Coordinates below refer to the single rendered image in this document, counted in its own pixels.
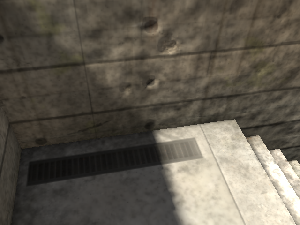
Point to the stairs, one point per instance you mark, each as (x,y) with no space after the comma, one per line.
(284,174)

